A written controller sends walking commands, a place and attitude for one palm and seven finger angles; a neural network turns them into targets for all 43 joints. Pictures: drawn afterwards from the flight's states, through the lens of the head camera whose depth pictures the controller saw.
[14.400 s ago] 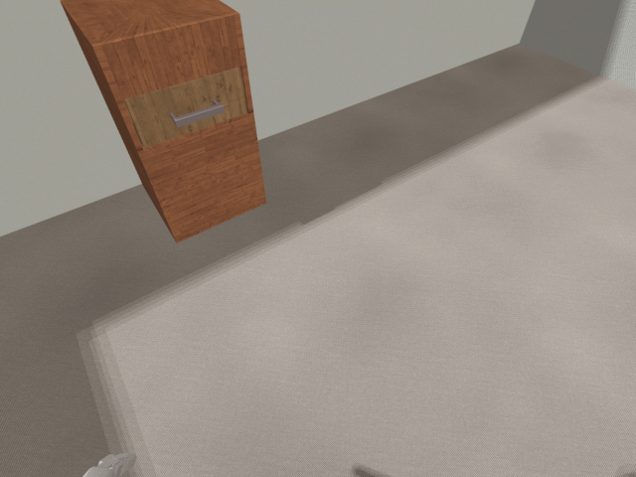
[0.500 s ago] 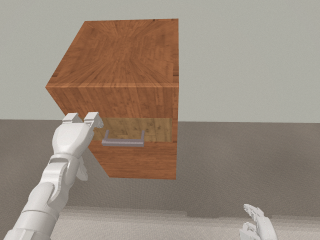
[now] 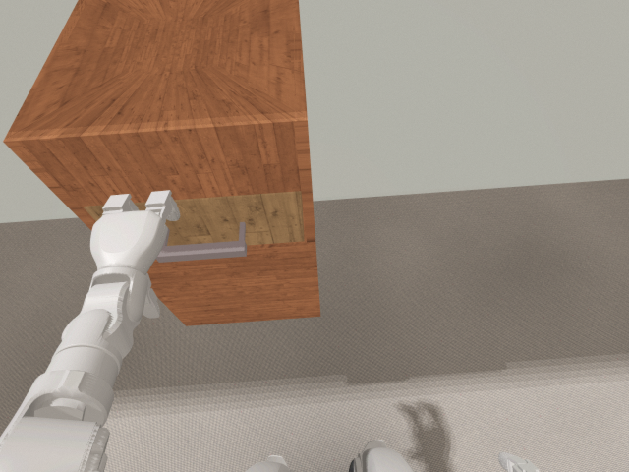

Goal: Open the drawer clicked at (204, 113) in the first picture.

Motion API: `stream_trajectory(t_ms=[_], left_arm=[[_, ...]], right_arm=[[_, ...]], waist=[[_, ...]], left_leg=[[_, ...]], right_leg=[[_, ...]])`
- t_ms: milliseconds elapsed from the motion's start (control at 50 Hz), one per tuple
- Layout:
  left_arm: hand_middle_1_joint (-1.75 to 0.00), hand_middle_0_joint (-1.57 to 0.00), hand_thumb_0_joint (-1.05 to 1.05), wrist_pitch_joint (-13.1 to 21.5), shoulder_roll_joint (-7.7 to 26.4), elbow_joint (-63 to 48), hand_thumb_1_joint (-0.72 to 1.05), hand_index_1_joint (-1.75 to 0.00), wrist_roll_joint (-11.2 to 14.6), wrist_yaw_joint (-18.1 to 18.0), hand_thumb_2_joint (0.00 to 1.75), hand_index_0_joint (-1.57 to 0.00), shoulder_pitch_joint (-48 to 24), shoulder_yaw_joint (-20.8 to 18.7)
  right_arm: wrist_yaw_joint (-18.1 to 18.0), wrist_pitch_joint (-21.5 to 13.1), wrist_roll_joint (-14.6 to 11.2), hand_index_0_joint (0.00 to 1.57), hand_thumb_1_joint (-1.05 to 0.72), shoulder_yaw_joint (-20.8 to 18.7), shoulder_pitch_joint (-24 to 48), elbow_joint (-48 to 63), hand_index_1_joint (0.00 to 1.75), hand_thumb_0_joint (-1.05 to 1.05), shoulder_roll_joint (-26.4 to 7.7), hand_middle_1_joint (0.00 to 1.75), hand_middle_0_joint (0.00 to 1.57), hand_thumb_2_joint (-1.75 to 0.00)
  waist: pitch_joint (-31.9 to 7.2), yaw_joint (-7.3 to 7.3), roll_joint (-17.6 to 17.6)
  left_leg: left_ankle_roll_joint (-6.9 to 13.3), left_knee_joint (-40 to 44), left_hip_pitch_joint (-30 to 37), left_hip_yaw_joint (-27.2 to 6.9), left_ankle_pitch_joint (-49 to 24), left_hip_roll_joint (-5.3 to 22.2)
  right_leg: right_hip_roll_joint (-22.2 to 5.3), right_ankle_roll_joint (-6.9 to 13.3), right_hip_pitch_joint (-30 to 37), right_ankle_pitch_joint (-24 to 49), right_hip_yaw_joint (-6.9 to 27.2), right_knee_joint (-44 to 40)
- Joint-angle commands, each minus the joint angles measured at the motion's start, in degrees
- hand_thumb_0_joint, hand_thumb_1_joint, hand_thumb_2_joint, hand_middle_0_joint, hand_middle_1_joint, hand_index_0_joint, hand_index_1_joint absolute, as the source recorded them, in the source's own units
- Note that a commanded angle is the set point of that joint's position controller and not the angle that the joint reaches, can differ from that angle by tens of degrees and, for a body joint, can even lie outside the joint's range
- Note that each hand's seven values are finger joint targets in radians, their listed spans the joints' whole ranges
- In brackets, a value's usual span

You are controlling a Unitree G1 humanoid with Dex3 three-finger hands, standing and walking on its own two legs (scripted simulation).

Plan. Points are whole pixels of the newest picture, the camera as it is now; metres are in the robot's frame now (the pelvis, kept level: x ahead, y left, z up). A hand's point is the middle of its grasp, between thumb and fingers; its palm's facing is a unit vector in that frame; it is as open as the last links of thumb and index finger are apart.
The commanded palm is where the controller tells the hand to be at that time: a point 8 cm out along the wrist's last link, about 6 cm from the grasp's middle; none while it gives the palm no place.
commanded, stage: move the hooked fingers above the handle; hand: left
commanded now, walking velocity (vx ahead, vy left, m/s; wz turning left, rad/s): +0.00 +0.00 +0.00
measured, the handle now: (202, 241) +0.52 +0.24 -0.17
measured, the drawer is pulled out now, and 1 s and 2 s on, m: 0.00 0.00 0.00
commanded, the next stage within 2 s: none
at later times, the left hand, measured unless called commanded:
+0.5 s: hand (176, 252) +0.45 +0.25 -0.09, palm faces -0.10 +0.00 -0.99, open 13.8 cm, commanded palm +0.45 +0.25 -0.03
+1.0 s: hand (176, 248) +0.47 +0.26 -0.10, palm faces -0.13 -0.03 -0.99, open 13.8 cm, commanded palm +0.46 +0.25 -0.05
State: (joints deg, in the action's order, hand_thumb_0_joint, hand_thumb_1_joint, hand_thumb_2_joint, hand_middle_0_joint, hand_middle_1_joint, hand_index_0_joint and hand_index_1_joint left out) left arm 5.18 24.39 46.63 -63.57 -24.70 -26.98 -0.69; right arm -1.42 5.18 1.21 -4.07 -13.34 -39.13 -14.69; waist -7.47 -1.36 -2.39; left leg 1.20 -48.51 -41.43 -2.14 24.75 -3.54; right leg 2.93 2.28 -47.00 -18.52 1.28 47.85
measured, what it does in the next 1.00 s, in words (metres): lowers itself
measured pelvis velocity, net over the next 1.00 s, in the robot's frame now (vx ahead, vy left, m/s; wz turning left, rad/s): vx -0.01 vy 0.02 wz -0.01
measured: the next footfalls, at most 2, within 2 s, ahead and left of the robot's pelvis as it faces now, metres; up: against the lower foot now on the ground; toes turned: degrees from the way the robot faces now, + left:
none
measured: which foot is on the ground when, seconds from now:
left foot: down 0.00-1.00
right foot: down 0.00-1.00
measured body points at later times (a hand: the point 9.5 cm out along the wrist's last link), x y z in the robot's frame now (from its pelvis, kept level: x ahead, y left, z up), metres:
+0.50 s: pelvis -0.01 +0.02 -0.05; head +0.14 +0.01 +0.37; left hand +0.45 +0.25 -0.04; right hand +0.01 -0.26 -0.19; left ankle -0.02 +0.11 -0.69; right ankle +0.04 -0.09 -0.69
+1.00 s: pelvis -0.01 +0.02 -0.06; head +0.15 +0.02 +0.36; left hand +0.47 +0.26 -0.05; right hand +0.03 -0.25 -0.20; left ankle -0.02 +0.11 -0.69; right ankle +0.04 -0.09 -0.69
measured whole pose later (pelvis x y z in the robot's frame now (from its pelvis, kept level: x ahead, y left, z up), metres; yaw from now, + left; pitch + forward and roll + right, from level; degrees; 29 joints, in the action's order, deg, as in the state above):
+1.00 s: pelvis -0.01 +0.02 -0.06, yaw +0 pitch +30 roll -2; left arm 4.5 29.6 63.0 -63.0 -23.8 -45.3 -1.1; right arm 0.5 3.6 3.1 -1.4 -15.2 -40.6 -14.5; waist -10.6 -6.5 -3.1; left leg 2.1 -69.2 -66.9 -2.9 32.3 -3.4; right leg 3.4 1.2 -70.8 -23.9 -1.0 64.5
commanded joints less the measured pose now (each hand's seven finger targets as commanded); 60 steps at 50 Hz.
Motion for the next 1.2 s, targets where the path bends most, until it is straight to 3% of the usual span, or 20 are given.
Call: stream_trajectory(t_ms=[0,40,220,320,400,460,540,580,620,660,700,760,800,820,860,880,980,1080,1120,1180], left_arm=[[-1.2,-0.3,0.0,-0.9,15.1,-4.4,-0.5,-1.2,0.8,-2.7,0.3,-0.3,-20.2,-4.9],[-1.2,-0.3,0.0,-0.5,14.0,-2.7,-0.5,-1.2,0.9,-2.3,0.3,-0.3,-23.9,-3.0],[-1.2,-0.3,0.0,2.2,20.6,2.5,-0.5,-1.2,-0.8,-4.9,0.3,-0.3,-31.3,-6.9],[-1.2,-0.3,0.0,0.3,17.8,6.1,-0.5,-1.2,-1.3,-6.4,0.3,-0.3,-32.4,-5.3],[-1.2,-0.3,0.0,-0.6,14.4,7.9,-0.5,-1.2,-1.0,-6.1,0.3,-0.3,-37.5,-2.3],[-1.2,-0.3,0.0,-0.1,17.0,6.8,-0.5,-1.2,-1.1,-5.8,0.3,-0.3,-42.1,-3.2],[-1.2,-0.3,0.0,1.1,20.5,6.1,-0.5,-1.2,-2.1,-6.6,0.3,-0.3,-42.5,-6.0],[-1.2,-0.3,0.0,0.6,20.8,7.4,-0.5,-1.2,-2.1,-7.4,0.3,-0.3,-40.3,-7.2],[-1.2,-0.3,0.0,-0.7,20.2,10.3,-0.5,-1.2,-2.6,-8.1,0.3,-0.3,-39.9,-6.3],[-1.2,-0.3,0.0,-2.1,22.6,9.3,-0.5,-1.2,-2.6,-8.5,0.3,-0.3,-38.3,-8.0],[-1.2,-0.3,0.0,-3.7,22.9,7.8,-0.5,-1.2,-2.2,-8.8,0.3,-0.3,-39.7,-7.9],[-1.2,-0.3,0.0,-5.6,21.9,8.6,-0.5,-1.2,-1.2,-7.6,0.3,-0.3,-39.5,-6.3],[-1.2,-0.3,0.0,-4.8,22.2,6.1,-0.5,-1.2,-0.1,-5.7,0.3,-0.3,-40.7,-6.0],[-1.2,-0.3,0.0,-4.4,19.3,6.0,-0.5,-1.2,0.4,-4.6,0.3,-0.3,-41.0,-3.8],[-1.2,-0.3,0.0,-2.5,18.9,4.8,-0.5,-1.2,0.7,-2.7,0.3,-0.3,-41.0,-3.2],[-1.2,-0.3,0.0,-1.5,16.6,4.4,-0.5,-1.2,1.1,-1.9,0.3,-0.3,-42.2,-1.4],[-1.2,-0.3,0.0,2.4,16.9,5.8,-0.5,-1.2,0.4,-1.2,0.3,-0.3,-38.2,-2.5],[-1.2,-0.3,0.0,1.9,21.8,7.9,-0.5,-1.2,-1.2,-5.0,0.3,-0.3,-36.3,-7.0],[-1.2,-0.3,0.0,1.0,23.1,7.1,-0.5,-1.2,-1.7,-6.7,0.3,-0.3,-37.4,-7.5],[-1.2,-0.3,0.0,0.4,23.9,3.2,-0.5,-1.2,-1.5,-7.7,0.3,-0.3,-37.5,-8.7]], right_arm=[[-0.4,-1.5,0.3,0.2,-0.9,-2.3,-4.1,5.1,0.3,0.0,-7.8,0.3,0.2,-0.9],[-0.6,-1.6,0.2,0.2,-0.9,-2.2,-4.8,4.8,0.3,0.0,-7.8,0.3,0.2,-0.9],[0.2,-2.0,1.5,0.2,-0.9,-1.7,-8.1,2.5,0.3,0.0,-9.0,0.3,0.2,-0.9],[1.3,-2.0,1.9,0.2,-0.9,-2.0,-9.6,1.7,0.3,0.0,-9.7,0.3,0.2,-0.9],[1.5,-2.3,2.1,0.2,-0.9,-2.5,-11.1,0.8,0.3,0.0,-10.3,0.3,0.2,-0.9],[1.3,-2.4,2.4,0.2,-0.9,-2.2,-11.8,0.2,0.3,0.0,-10.7,0.3,0.2,-0.9],[1.5,-2.0,3.0,0.2,-0.9,-1.7,-11.9,-0.4,0.3,0.0,-10.8,0.3,0.2,-0.9],[2.0,-1.6,3.5,0.2,-0.9,-1.5,-11.6,-0.4,0.3,0.0,-10.8,0.3,0.2,-0.9],[2.2,-1.2,3.4,0.2,-0.9,-1.1,-11.4,-0.3,0.3,0.0,-10.5,0.3,0.2,-0.9],[2.5,-0.9,3.3,0.2,-0.9,-0.8,-11.3,0.6,0.3,0.0,-10.8,0.3,0.2,-0.9],[2.6,-0.2,3.0,0.2,-0.9,-1.0,-11.5,1.0,0.3,0.0,-11.0,0.3,0.2,-0.9],[2.3,0.0,2.2,0.2,-0.9,-0.7,-11.0,1.4,0.3,0.0,-10.7,0.3,0.2,-0.9],[1.8,-0.4,2.0,0.2,-0.9,-0.7,-11.1,1.6,0.3,0.0,-10.6,0.3,0.2,-0.9],[1.7,-0.7,1.8,0.2,-0.9,-1.0,-11.4,1.6,0.3,0.0,-10.3,0.3,0.2,-0.9],[1.1,-1.4,1.9,0.2,-0.9,-1.0,-11.8,1.2,0.3,0.0,-10.3,0.3,0.2,-0.9],[0.9,-1.7,1.8,0.2,-0.9,-1.2,-12.0,0.9,0.3,0.0,-9.9,0.3,0.2,-0.9],[0.8,-2.2,2.3,0.2,-0.9,-0.8,-11.9,0.4,0.3,0.0,-9.8,0.3,0.2,-0.9],[1.4,-1.1,2.8,0.2,-0.9,-0.2,-10.7,1.1,0.3,0.0,-10.1,0.3,0.2,-0.9],[1.6,-0.9,2.7,0.2,-0.9,-0.2,-10.7,1.7,0.3,0.0,-10.1,0.3,0.2,-0.9],[2.0,-0.6,2.8,0.2,-0.9,-0.7,-10.6,2.4,0.3,0.0,-10.3,0.3,0.2,-0.9]], waist=[[-23.8,-0.97,3.8],[-23.4,-2.66,4.5],[-27.3,-3.06,-0.6],[-30.5,-3.86,-3.0],[-31.4,-6.78,-1.1],[-32.7,-7.7,-1.7],[-35.4,-6.64,-5.6],[-35.9,-5.91,-6.4],[-32.8,-6.45,-5.9],[-35.2,-5.02,-6.1],[-37.5,-5.52,-5.5],[-35.3,-6.15,-3.1],[-37.3,-6.26,-3.7],[-37.5,-7.51,-3.0],[-36.8,-7.9,-2.9],[-36.3,-9.1,-2.5],[-31.4,-7.56,-4.5],[-29.5,-5.56,-4.7],[-31.0,-5.41,-4.9],[-38.6,-4.47,-6.9]], left_leg=[[1.5,2.6,0.3,2.5,-14.7,0.1],[1.8,1.5,-1.4,2.4,-12.5,0.2],[1.8,-4.8,-7.5,1.3,-11.2,0.5],[0.7,-7.2,-5.5,0.1,-14.8,1.2],[0.8,-9.2,-5.1,-1.0,-15.5,1.9],[0.8,-10.7,-5.8,-1.6,-15.0,2.2],[0.1,-13.2,-5.6,-2.2,-19.5,2.3],[-0.1,-14.5,-6.4,-1.9,-22.1,2.3],[0.0,-15.5,-9.8,-1.5,-21.1,2.4],[0.1,-15.3,-9.9,-1.1,-21.6,2.3],[0.1,-15.1,-8.5,-1.0,-22.5,2.2],[0.9,-13.8,-11.0,-0.4,-17.9,2.0],[1.1,-13.4,-9.7,-0.6,-17.6,2.0],[1.4,-13.4,-9.2,-0.5,-16.6,2.0],[1.5,-13.4,-8.7,-0.7,-15.7,2.2],[1.6,-13.6,-8.0,-0.8,-15.6,2.2],[1.4,-14.1,-9.9,-0.8,-15.0,2.1],[1.2,-15.2,-14.1,-0.2,-15.4,2.0],[1.2,-15.4,-14.7,0.1,-16.0,1.9],[0.6,-15.5,-9.8,-0.5,-21.2,2.1]], right_leg=[[-1.6,0.1,18.8,13.7,1.0,-3.2],[-1.7,-0.1,16.9,11.9,1.1,-3.0],[-1.1,0.4,7.5,8.2,0.2,3.7],[-0.6,0.6,1.6,8.7,-1.6,6.9],[-0.5,0.2,-2.1,8.3,-2.3,7.9],[-0.5,0.1,-4.0,7.3,-2.4,9.2],[-0.4,0.5,-6.5,9.0,-2.7,12.3],[-0.2,0.6,-6.8,10.9,-2.8,13.7],[-0.2,0.5,-7.9,10.8,-2.9,14.5],[-0.2,0.5,-5.1,12.5,-2.8,14.8],[-0.1,0.2,-3.1,14.1,-2.6,14.3],[-0.3,-0.2,-0.2,12.8,-2.3,12.6],[-0.5,-0.3,0.9,13.0,-2.1,12.2],[-0.4,-0.4,1.0,12.6,-2.0,11.5],[-0.5,-0.4,0.4,11.7,-2.0,11.1],[-0.4,-0.4,-0.7,11.6,-2.0,10.8],[-0.3,0.4,-4.4,9.5,-2.1,11.4],[-0.2,0.8,-4.8,9.8,-2.0,13.2],[-0.2,0.5,-3.5,11.0,-1.8,13.7],[-0.3,0.4,-1.0,15.1,-2.0,14.9]])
